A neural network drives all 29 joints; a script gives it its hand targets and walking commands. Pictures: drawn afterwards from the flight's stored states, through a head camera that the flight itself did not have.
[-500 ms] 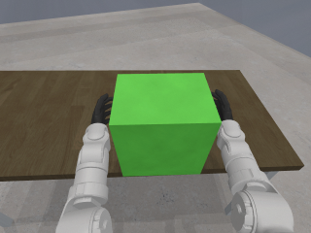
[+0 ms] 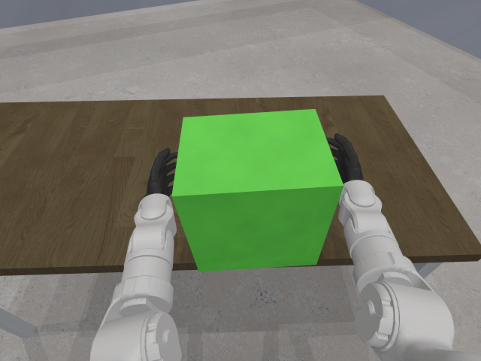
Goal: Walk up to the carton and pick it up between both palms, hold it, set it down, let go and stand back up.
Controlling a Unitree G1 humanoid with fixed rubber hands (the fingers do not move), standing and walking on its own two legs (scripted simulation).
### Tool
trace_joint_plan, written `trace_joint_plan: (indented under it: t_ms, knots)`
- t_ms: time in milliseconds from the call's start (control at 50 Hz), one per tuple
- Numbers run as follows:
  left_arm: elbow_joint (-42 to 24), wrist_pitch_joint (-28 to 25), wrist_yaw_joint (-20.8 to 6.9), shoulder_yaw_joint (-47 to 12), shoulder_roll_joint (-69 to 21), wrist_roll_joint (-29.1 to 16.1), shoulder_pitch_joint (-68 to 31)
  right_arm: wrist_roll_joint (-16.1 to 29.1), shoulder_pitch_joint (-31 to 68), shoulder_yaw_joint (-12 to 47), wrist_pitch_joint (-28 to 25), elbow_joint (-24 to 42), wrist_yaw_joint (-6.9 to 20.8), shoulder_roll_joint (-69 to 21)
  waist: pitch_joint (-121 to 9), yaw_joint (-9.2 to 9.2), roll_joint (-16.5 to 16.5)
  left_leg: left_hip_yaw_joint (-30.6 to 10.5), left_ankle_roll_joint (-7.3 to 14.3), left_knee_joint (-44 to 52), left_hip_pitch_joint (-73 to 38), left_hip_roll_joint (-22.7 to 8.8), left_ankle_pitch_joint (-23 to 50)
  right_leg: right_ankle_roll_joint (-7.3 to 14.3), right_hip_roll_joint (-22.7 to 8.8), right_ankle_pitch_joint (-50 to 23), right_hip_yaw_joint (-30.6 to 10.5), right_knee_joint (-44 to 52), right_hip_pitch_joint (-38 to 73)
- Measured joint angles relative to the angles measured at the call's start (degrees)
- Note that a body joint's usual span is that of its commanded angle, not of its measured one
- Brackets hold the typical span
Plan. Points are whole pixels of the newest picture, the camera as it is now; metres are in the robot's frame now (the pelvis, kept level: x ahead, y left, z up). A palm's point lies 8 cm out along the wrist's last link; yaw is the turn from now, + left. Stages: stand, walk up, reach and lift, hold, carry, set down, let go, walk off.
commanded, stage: set down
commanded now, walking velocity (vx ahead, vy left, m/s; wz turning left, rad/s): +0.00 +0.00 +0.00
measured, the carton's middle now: (253, 195) +0.42 +0.00 +0.04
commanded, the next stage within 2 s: none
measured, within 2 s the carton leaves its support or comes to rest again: neither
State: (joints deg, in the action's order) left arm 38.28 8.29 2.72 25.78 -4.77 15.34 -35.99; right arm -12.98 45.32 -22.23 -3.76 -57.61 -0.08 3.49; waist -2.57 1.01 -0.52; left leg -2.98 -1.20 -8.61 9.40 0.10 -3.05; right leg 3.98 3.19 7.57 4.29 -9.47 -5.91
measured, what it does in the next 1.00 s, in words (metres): stands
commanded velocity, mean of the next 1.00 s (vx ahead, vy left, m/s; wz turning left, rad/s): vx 0.00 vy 0.00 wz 0.00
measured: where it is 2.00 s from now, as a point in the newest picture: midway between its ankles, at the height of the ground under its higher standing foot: outside the picture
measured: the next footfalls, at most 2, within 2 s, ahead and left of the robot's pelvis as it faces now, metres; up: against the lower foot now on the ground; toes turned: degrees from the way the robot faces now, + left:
none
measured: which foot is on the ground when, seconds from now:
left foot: down 0.00-1.00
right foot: down 0.00-1.00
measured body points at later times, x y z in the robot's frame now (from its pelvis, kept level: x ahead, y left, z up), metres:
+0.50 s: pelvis +0.01 +0.00 +0.00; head +0.05 -0.01 +0.45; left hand +0.41 +0.17 +0.06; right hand +0.44 -0.17 +0.07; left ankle +0.01 +0.13 -0.75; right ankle -0.03 -0.07 -0.75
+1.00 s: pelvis +0.00 +0.00 +0.00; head +0.05 -0.01 +0.45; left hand +0.41 +0.17 +0.06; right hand +0.44 -0.17 +0.07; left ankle +0.01 +0.13 -0.75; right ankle -0.03 -0.07 -0.75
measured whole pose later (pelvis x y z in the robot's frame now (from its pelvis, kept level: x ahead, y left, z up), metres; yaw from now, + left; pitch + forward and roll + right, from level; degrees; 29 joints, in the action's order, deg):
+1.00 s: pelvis +0.00 +0.00 +0.00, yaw -1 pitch +10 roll +0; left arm 43.0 -0.8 2.3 31.1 -6.9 17.7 -38.9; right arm -21.0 45.7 -29.8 -6.5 -55.0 2.9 2.3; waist -3.7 2.1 1.2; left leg -2.1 -1.1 -7.1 15.6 -0.2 -1.3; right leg 3.7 3.5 6.1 2.5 -9.0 -12.8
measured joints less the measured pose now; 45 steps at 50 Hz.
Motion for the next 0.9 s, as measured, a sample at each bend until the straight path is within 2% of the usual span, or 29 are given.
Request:
trace_joint_plan:
  t_ms: [300,480,660,900]
  knots:
    - [3.3,-3.9,0.2,2.0,-0.5,0.3,-0.9,-3.6,1.1,-2.9,-1.1,-0.8,1.2,-0.2,-2.0,0.43,0.9,-0.1,-0.1,0.6,4.3,-0.1,0.6,0.0,0.1,-0.4,-0.1,0.2,-4.4]
    - [4.6,-6.8,0.4,2.8,-1.2,0.3,-1.4,-3.3,0.4,-2.5,-2.8,-0.7,1.3,0.5,-2.5,0.34,1.5,0.0,0.1,1.0,5.6,0.0,1.0,-0.3,0.1,-0.7,-0.8,0.4,-5.8]
    - [5.5,-8.1,0.5,2.9,-1.2,0.4,-2.1,-3.6,0.3,-3.1,-3.6,-0.2,1.5,0.5,-2.1,0.9,1.8,0.6,0.3,1.0,6.1,-0.1,1.3,-0.4,0.1,-1.2,-1.7,0.4,-6.5]
    - [5.1,-8.7,0.0,4.3,-1.8,1.7,-2.8,-6.8,0.4,-6.5,-3.0,1.7,2.6,-0.5,-1.5,1.18,1.7,0.8,0.2,1.3,6.5,-0.2,1.7,-0.3,0.3,-1.5,-1.8,0.5,-7.1]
